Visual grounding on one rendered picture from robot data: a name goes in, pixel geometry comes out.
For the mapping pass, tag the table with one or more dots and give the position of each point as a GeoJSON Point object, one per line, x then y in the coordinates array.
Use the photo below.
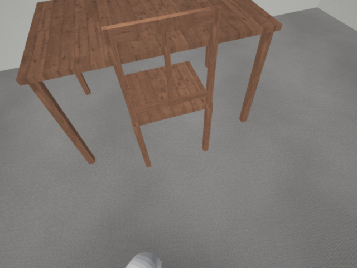
{"type": "Point", "coordinates": [65, 38]}

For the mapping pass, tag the chair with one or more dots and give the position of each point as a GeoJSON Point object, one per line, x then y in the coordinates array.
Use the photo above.
{"type": "Point", "coordinates": [171, 90]}

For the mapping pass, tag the robot left thigh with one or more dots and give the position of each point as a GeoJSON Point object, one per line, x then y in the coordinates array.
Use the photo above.
{"type": "Point", "coordinates": [145, 260]}

